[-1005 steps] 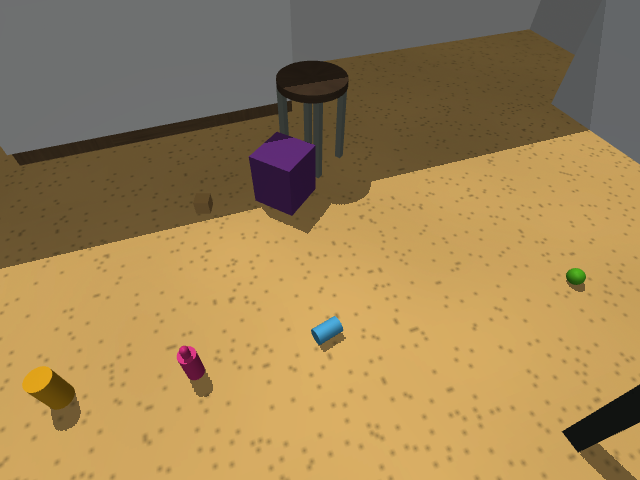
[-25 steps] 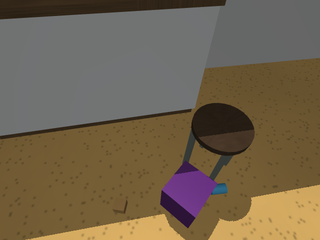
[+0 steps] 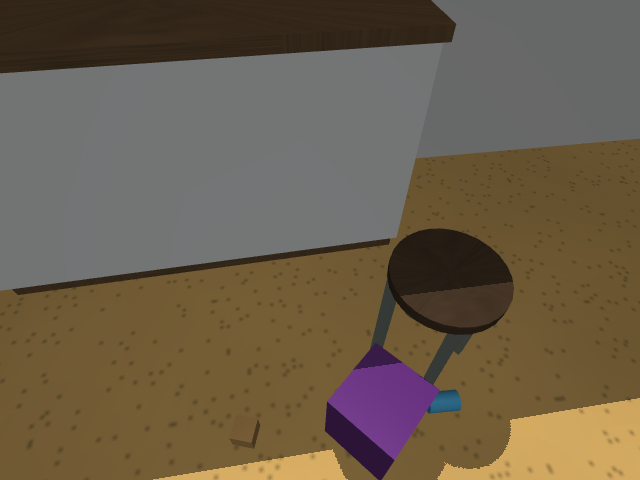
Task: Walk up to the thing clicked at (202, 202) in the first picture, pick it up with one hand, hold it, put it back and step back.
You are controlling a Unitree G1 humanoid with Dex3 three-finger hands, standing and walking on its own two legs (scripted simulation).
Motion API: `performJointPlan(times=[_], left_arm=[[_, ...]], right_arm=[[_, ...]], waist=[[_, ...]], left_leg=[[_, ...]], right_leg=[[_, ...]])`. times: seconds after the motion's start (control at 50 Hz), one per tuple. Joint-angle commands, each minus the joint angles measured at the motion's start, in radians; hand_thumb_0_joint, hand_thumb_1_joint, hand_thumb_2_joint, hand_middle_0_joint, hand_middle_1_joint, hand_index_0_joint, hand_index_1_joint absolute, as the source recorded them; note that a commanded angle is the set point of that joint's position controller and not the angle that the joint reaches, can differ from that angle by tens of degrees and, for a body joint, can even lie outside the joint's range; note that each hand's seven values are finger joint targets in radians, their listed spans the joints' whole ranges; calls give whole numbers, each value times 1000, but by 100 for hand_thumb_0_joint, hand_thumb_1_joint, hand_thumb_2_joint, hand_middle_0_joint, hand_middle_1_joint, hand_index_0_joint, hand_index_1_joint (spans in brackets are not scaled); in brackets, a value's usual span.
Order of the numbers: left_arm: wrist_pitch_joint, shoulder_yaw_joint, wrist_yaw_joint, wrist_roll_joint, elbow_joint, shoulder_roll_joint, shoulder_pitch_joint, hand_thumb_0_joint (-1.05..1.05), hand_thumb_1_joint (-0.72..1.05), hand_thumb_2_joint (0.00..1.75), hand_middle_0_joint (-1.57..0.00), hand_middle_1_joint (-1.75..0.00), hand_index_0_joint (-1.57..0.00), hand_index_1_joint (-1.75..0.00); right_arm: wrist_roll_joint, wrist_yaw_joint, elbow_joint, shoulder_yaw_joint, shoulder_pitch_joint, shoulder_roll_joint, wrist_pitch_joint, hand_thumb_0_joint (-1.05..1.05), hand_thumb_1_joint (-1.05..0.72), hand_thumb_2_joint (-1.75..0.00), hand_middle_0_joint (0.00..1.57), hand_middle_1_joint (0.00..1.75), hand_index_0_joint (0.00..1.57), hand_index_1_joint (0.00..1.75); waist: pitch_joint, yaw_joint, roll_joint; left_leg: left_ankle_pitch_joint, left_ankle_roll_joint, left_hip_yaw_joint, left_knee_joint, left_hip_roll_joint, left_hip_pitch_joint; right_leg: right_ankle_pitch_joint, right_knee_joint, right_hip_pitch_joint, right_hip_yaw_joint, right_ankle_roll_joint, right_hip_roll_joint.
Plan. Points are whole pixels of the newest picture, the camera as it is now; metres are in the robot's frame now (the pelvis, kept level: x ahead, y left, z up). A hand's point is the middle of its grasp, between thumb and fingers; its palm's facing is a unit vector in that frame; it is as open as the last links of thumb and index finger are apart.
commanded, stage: walk up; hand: left
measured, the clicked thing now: (245, 431) +0.39 +0.21 -0.75
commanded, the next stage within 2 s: stand in 0.18 s
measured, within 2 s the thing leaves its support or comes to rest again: neither
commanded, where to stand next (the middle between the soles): +0.03 -0.02 m, yaw +1 degrees
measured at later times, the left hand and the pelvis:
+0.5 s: hand out of the picture +0.09 +0.27 -0.16, palm faces -0.03 -0.95 -0.32, open 7.4 cm; pelvis +0.01 +0.02 +0.00, yaw -1 degrees
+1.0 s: hand out of the picture +0.10 +0.27 -0.16, palm faces -0.04 -0.94 -0.33, open 7.4 cm; pelvis +0.02 +0.02 +0.00, yaw -1 degrees
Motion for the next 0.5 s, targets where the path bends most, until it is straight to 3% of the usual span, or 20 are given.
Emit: performJointPlan(times=[0.0,0.14,0.16,0.2,0.28,0.32,0.36,0.44,0.48], left_arm=[[-20,43,12,7,-52,212,-53,0,90,90,-20,-30,-20,-30],[-17,41,8,10,-37,204,-54,0,90,90,-20,-30,-20,-30],[-23,37,9,8,-29,197,-44,0,90,90,-20,-30,-20,-30],[-28,37,10,8,-24,202,-42,0,90,90,-20,-30,-20,-30],[-28,34,11,13,-18,204,-53,0,90,90,-20,-30,-20,-30],[-28,32,11,10,-14,197,-40,0,90,90,-20,-30,-20,-30],[-32,30,12,10,-14,198,-39,0,90,90,-20,-30,-20,-30],[-29,29,15,9,-8,196,-27,0,90,90,-20,-30,-20,-30],[-30,29,16,11,-11,196,-24,0,90,90,-20,-30,-20,-30]], right_arm=[[2,-12,-49,-40,-49,-221,-24,0,-90,-90,20,30,20,30],[0,-13,-42,-42,-55,-220,-27,0,-90,-90,20,30,20,30],[-7,-13,-42,-43,-78,-213,-25,0,-90,-90,20,30,20,30],[-6,-12,-41,-43,-77,-211,-26,0,-90,-90,20,30,20,30],[-5,-10,-35,-50,-76,-213,-19,0,-90,-90,20,30,20,30],[-4,-10,-31,-51,-67,-218,-19,0,-90,-90,20,30,20,30],[-3,-9,-33,-50,-72,-210,-23,0,-90,-90,20,30,20,30],[-4,-10,-26,-52,-71,-209,-24,0,-90,-90,20,30,20,30],[-4,-11,-29,-54,-75,-208,-23,0,-90,-90,20,30,20,30]], waist=[[-105,5,-3],[-97,4,29],[-102,12,45],[-106,8,42],[-95,-2,17],[-106,0,21],[-128,1,3],[-116,3,4],[-130,3,-5]], left_leg=[[181,36,-81,-51,89,70],[143,36,-105,-93,97,45],[136,35,-102,-98,107,72],[178,30,-106,-98,108,81],[68,31,-108,-127,104,71],[74,36,-110,-131,106,69],[185,36,-105,-115,110,100],[187,35,-104,-119,109,97],[233,36,-99,-107,112,127]], right_leg=[[136,-104,-4,99,-14,-129],[77,-115,12,90,-14,-122],[108,-121,-1,120,-9,-139],[143,-121,4,118,-6,-141],[76,-131,-13,114,-5,-136],[95,-130,5,113,-3,-138],[154,-121,13,112,-3,-144],[146,-122,11,108,-2,-142],[187,-116,4,107,-2,-143]])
